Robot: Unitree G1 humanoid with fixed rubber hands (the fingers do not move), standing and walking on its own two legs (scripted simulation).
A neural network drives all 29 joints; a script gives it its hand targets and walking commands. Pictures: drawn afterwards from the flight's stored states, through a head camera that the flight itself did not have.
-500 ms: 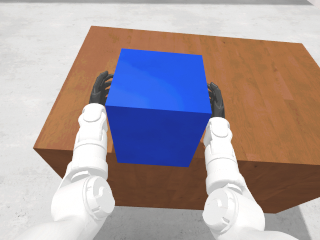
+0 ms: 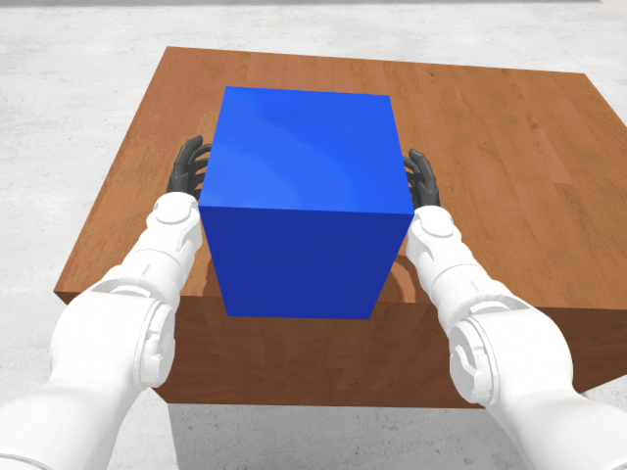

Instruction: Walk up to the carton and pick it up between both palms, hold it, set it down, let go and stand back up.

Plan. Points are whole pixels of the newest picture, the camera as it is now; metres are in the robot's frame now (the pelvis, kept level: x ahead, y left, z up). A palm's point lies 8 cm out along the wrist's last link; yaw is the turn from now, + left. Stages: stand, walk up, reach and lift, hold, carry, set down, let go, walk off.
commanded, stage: set down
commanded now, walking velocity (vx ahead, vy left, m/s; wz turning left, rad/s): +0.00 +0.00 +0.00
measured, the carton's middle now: (303, 212) +0.43 +0.03 +0.06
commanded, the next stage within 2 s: none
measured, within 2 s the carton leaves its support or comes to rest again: neither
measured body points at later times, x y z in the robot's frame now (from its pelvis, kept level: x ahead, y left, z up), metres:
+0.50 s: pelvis -0.03 -0.02 +0.00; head +0.02 +0.00 +0.45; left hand +0.45 +0.21 +0.15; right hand +0.46 -0.18 +0.16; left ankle +0.00 +0.11 -0.73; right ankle +0.00 -0.13 -0.73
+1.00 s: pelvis -0.01 -0.02 +0.01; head +0.01 +0.00 +0.46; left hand +0.45 +0.22 +0.21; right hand +0.46 -0.18 +0.22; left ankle +0.00 +0.11 -0.73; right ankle +0.00 -0.13 -0.73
